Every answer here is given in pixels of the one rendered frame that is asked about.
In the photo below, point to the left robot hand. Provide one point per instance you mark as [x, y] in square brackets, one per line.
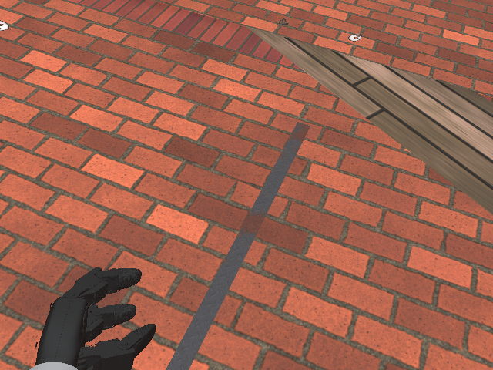
[72, 322]

